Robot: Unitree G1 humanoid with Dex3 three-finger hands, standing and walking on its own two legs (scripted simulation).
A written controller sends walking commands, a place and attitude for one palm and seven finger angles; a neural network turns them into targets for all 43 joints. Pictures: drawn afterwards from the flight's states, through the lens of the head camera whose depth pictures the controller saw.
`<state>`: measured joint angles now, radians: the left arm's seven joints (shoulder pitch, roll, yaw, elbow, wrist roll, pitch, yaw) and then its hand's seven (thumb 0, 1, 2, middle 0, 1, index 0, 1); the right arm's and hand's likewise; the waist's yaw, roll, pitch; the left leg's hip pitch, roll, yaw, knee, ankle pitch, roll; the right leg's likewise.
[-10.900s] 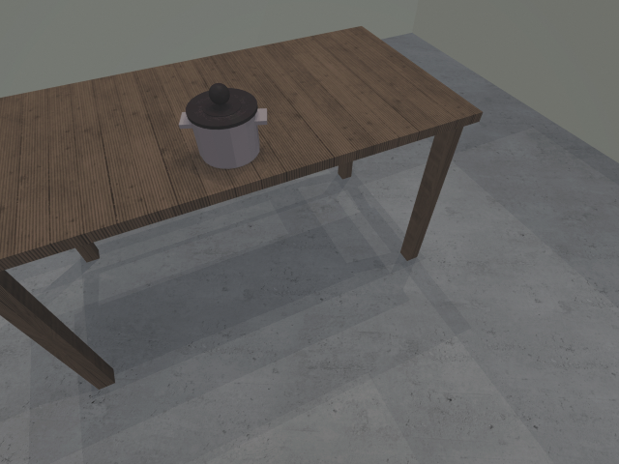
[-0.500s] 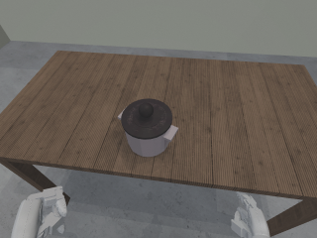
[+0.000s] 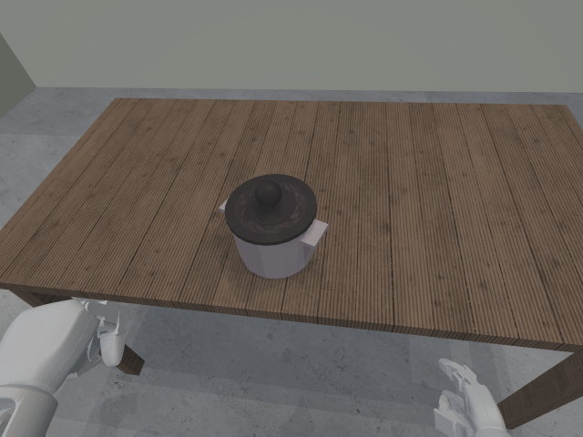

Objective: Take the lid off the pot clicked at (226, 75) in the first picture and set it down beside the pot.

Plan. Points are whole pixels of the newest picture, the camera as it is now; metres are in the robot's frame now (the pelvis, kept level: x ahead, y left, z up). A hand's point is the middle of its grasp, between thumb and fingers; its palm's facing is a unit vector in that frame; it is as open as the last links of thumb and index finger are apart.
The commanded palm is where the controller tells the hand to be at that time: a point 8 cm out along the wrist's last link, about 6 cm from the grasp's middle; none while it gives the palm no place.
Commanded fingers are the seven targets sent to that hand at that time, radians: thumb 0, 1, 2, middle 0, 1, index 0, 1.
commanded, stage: reach forward and open the fingers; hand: left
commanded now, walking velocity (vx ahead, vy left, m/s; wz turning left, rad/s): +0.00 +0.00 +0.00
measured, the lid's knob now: (268, 193) +0.46 +0.10 +0.06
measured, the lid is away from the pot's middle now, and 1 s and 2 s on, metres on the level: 0.00 0.00 0.00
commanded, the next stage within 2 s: move the open hand above the knob in 0.90 s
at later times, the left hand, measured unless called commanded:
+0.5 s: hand (91, 317) +0.21 +0.26 +0.11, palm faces -0.23 -0.04 -0.97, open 6.5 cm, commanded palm +0.20 +0.26 +0.18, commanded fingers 0.00 -0.12 1.20 -0.85 -0.22 -0.85 -0.22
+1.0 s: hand (107, 269) +0.26 +0.25 +0.14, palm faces -0.20 -0.04 -0.98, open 10.2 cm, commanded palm +0.24 +0.25 +0.21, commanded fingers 0.00 -0.27 1.35 -0.81 -0.08 -0.81 -0.08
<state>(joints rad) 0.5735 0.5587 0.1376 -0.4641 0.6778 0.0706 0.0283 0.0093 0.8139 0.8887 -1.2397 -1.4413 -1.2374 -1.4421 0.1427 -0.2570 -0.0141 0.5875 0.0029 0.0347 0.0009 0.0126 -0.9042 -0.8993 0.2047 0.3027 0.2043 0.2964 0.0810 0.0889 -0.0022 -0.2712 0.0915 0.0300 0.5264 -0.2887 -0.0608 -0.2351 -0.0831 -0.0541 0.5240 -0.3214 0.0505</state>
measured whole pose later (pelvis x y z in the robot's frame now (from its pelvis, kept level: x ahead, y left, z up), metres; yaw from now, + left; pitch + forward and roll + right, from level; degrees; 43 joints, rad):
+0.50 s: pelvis -0.03 +0.01 +0.01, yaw +1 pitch -1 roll +0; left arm 0.15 0.67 0.10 -0.25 0.73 -0.08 -0.28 0.00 0.15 1.10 -0.98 -0.56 -0.97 -0.56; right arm 0.12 -0.28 -0.01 0.60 0.03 0.04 -0.01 0.01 -0.91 -0.90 0.20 0.30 0.20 0.30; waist 0.07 0.11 0.07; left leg -0.21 0.07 0.02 0.40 -0.17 -0.04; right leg -0.17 -0.10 -0.07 0.40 -0.21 0.06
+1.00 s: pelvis -0.04 +0.01 +0.01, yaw +1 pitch +0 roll +0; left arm -0.11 0.67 0.03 -0.16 0.74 0.02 -0.37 0.00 -0.25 1.31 -0.83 -0.09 -0.83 -0.09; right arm 0.09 -0.28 0.01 0.59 0.04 0.05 0.01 0.01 -0.91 -0.90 0.20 0.30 0.20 0.30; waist 0.06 0.11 0.08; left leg -0.21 0.07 0.03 0.38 -0.15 -0.04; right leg -0.18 -0.10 -0.06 0.39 -0.20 0.06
